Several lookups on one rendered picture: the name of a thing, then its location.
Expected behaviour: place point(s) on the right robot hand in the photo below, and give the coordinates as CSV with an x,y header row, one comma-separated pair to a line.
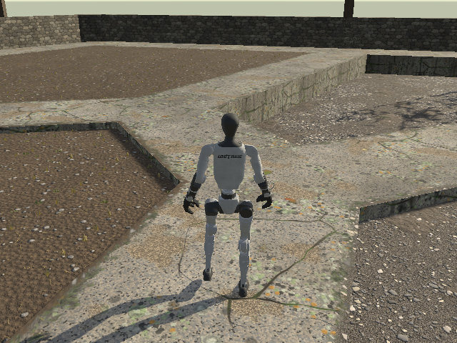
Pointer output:
x,y
262,198

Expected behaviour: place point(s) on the robot right forearm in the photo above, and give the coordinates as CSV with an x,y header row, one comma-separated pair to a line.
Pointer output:
x,y
264,187

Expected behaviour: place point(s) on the robot left foot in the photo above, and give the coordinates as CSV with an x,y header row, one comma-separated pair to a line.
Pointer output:
x,y
207,275

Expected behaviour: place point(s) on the robot right shin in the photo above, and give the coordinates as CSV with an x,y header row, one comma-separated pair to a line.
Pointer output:
x,y
244,263

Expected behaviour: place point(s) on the robot left forearm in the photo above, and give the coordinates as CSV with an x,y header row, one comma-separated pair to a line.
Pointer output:
x,y
193,189

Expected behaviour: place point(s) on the robot left upper arm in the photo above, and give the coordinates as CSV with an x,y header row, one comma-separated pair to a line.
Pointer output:
x,y
206,151

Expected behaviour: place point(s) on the robot right upper arm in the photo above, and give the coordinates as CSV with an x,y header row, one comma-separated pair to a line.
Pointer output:
x,y
255,160

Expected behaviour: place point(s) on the left robot hand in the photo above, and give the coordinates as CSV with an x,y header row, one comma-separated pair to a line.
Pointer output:
x,y
191,204

